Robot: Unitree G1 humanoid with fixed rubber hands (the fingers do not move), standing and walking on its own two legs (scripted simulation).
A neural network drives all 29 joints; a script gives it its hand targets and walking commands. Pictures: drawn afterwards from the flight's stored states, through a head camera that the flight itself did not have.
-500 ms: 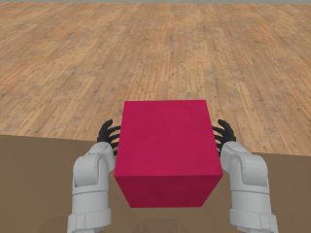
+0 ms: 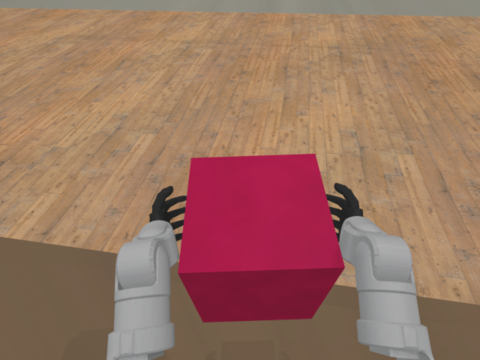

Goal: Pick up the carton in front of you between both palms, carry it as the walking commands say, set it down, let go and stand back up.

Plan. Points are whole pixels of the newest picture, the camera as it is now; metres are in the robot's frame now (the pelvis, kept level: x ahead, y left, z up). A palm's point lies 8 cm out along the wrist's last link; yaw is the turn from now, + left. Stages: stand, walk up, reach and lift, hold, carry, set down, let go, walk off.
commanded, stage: carry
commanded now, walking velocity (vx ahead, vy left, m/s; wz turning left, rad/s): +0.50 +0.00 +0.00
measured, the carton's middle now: (255, 243) +0.34 +0.01 +0.04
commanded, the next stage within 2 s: none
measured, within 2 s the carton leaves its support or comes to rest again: neither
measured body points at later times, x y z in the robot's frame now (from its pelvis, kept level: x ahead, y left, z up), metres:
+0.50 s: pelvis +0.32 +0.03 -0.05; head +0.32 +0.03 +0.40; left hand +0.67 +0.18 +0.06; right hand +0.66 -0.13 +0.06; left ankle +0.40 +0.07 -0.77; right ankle +0.12 -0.05 -0.66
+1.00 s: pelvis +0.64 +0.01 -0.10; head +0.62 +0.01 +0.35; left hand +0.98 +0.15 +0.02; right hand +0.97 -0.16 +0.02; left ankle +0.42 +0.07 -0.74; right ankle +0.74 -0.04 -0.83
